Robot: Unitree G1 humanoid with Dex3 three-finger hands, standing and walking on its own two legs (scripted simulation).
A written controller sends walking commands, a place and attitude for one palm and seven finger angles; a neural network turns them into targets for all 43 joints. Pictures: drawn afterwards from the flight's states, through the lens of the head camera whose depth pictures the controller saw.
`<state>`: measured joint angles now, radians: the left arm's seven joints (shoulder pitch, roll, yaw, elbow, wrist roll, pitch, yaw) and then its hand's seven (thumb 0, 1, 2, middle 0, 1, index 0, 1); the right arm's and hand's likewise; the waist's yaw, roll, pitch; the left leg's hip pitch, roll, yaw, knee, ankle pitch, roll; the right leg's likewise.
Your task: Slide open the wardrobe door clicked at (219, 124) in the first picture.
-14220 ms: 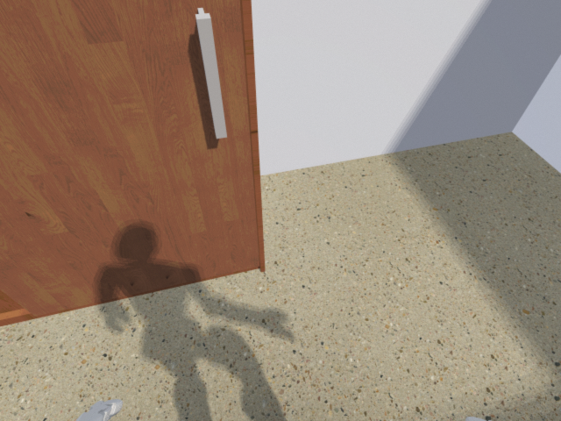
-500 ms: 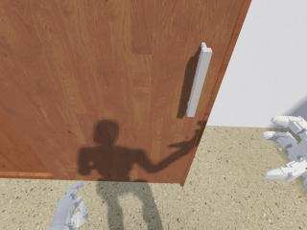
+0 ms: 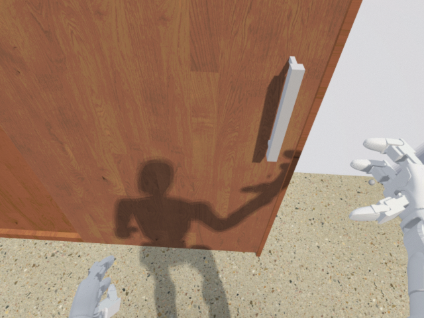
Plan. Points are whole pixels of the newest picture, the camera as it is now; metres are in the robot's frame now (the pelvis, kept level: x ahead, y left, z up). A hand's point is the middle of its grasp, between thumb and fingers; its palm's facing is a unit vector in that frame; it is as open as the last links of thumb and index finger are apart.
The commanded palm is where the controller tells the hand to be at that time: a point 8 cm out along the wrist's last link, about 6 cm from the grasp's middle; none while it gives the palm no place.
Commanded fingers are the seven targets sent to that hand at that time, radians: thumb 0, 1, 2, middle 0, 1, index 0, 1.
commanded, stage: move the hooked fingers beside the handle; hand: right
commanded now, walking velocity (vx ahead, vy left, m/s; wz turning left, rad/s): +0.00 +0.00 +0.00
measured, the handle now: (281, 113) +0.54 -0.13 +0.12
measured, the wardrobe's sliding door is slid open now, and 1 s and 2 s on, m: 0.00 0.00 0.00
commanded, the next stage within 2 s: none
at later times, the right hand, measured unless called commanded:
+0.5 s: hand (348, 160) +0.38 -0.23 +0.14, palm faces +0.05 +1.00 +0.01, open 14.0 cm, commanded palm +0.35 -0.29 +0.14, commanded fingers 0.00 0.50 -0.30 0.30 1.20 0.30 1.20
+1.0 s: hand (331, 139) +0.44 -0.22 +0.13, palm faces +0.07 +1.00 +0.00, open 14.0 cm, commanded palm +0.42 -0.27 +0.13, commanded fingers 0.00 0.50 -0.30 0.30 1.20 0.30 1.20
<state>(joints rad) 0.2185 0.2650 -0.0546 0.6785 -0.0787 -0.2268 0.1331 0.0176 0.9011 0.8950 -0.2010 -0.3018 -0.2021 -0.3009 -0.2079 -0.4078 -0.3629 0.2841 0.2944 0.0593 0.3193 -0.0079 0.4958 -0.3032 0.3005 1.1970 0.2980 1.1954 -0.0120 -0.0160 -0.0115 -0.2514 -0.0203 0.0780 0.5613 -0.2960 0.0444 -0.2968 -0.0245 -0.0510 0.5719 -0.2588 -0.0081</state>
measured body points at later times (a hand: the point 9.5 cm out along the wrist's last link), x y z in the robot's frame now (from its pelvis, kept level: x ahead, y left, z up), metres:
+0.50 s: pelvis +0.01 -0.01 +0.00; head +0.01 -0.01 +0.45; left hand +0.15 +0.24 -0.09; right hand +0.37 -0.29 +0.14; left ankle +0.00 +0.09 -0.73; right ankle +0.03 -0.11 -0.73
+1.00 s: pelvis +0.01 -0.01 +0.00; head +0.04 -0.01 +0.44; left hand +0.09 +0.26 -0.11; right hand +0.43 -0.27 +0.13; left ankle +0.00 +0.09 -0.73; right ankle +0.03 -0.11 -0.73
